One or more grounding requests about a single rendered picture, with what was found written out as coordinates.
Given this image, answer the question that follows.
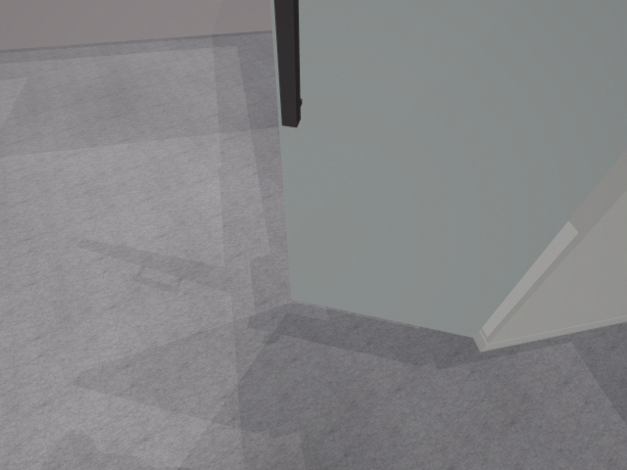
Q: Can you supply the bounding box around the fridge door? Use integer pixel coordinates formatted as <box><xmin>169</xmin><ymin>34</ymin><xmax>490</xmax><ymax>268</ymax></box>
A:
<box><xmin>270</xmin><ymin>0</ymin><xmax>627</xmax><ymax>338</ymax></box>

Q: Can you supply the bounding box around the handle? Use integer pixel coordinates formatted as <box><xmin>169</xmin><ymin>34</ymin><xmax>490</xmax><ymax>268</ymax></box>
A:
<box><xmin>274</xmin><ymin>0</ymin><xmax>302</xmax><ymax>127</ymax></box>

